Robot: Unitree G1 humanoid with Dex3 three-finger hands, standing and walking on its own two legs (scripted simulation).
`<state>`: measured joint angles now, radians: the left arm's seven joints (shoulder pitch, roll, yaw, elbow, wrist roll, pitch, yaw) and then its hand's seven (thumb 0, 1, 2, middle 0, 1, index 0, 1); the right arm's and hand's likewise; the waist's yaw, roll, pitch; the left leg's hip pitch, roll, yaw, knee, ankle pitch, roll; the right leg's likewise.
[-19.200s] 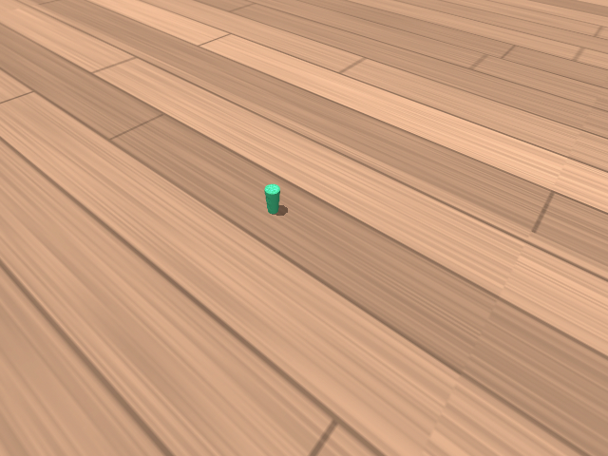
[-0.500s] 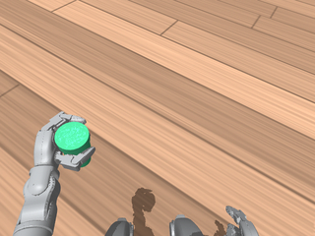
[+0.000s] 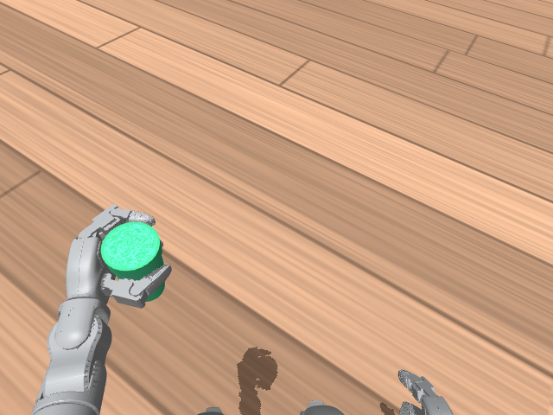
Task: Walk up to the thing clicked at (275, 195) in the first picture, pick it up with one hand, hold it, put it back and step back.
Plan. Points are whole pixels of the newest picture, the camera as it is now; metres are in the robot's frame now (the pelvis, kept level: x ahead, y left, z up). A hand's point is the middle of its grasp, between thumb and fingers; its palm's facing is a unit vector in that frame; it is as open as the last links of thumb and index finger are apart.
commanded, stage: lift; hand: left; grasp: from the side
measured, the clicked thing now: (140, 268) +0.34 +0.18 +0.02
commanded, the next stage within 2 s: hold in 0.10 s
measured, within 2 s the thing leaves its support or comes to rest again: neither
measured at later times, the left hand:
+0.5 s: hand (141, 255) +0.33 +0.17 +0.07, palm faces +0.09 -1.00 -0.01, open 9.4 cm
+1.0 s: hand (141, 249) +0.33 +0.17 +0.08, palm faces +0.09 -1.00 -0.01, open 9.4 cm
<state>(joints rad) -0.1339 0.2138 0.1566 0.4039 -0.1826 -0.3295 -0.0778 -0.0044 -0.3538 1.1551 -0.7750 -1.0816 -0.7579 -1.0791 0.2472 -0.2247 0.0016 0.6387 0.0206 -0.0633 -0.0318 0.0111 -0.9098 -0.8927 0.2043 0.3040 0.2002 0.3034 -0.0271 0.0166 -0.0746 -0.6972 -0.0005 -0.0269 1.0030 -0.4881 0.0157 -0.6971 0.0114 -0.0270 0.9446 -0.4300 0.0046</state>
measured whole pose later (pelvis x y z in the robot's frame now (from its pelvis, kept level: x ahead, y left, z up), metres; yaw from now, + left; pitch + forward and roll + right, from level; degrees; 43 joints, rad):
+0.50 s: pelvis +0.00 +0.00 +0.01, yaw +0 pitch +7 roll -1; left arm -0.13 0.20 0.14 0.42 -0.18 -0.34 -0.07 0.00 -0.33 1.13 -0.77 -1.08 -0.75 -1.08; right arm 0.24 -0.22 0.00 0.65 0.02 -0.06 -0.03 0.01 -0.92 -0.90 0.20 0.30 0.20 0.30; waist -0.02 0.02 -0.05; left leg -0.59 0.00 -0.02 0.91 -0.45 0.01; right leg -0.59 0.01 -0.02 0.87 -0.40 0.00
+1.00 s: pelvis +0.00 +0.00 +0.02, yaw +0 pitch +6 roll -1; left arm -0.13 0.19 0.13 0.41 -0.17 -0.32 -0.06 0.00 -0.32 1.12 -0.76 -1.08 -0.75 -1.08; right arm 0.23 -0.22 0.00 0.66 0.02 -0.06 -0.03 0.01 -0.92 -0.90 0.20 0.30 0.20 0.30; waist -0.02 0.02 -0.04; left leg -0.54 0.00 -0.02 0.86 -0.43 0.01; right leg -0.54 0.01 -0.02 0.82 -0.38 0.00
